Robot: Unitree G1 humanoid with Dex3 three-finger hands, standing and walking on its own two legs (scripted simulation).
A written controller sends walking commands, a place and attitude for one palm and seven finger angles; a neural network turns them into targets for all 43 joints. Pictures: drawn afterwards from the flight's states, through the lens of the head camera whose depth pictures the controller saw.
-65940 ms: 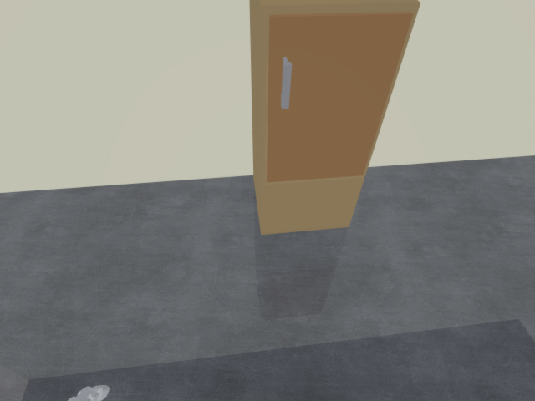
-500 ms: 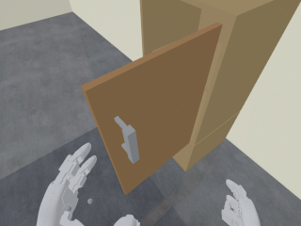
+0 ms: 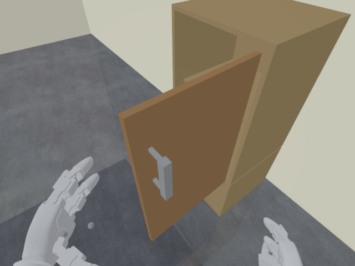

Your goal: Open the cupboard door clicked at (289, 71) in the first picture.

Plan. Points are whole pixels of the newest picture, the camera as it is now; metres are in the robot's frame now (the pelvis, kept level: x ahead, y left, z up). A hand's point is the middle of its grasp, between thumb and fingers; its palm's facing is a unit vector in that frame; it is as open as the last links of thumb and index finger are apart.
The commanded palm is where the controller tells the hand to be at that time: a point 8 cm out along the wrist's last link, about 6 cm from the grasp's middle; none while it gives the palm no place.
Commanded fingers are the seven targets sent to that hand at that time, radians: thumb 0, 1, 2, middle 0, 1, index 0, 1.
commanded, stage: draw the hand back to the body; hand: left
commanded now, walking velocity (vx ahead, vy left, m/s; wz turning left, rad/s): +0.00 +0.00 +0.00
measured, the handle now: (160, 174) +0.30 +0.07 +0.07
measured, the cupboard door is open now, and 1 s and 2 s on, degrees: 93 93 93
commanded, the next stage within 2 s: step back with the hand held close in 1.10 s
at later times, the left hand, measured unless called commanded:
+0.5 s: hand (49, 176) +0.22 +0.24 +0.17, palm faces +0.33 -0.86 -0.40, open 11.7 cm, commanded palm +0.17 +0.28 +0.20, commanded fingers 0.00 0.55 0.75 -0.19 -0.30 -0.19 -0.30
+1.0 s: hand (45, 159) +0.24 +0.25 +0.20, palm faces +0.40 -0.83 -0.38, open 7.5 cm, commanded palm +0.19 +0.29 +0.22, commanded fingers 0.00 0.90 0.90 -0.20 -0.30 -0.20 -0.30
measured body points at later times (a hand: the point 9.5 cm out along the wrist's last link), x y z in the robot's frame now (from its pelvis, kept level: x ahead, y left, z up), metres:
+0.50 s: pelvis +0.03 +0.01 +0.04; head +0.02 +0.00 +0.49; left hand +0.20 +0.28 +0.20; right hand +0.21 -0.21 -0.03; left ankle +0.04 +0.11 -0.69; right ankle -0.02 -0.13 -0.69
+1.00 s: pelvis +0.04 -0.01 +0.06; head +0.02 -0.02 +0.50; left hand +0.21 +0.29 +0.22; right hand +0.21 -0.24 -0.03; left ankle +0.04 +0.11 -0.69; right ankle -0.02 -0.13 -0.69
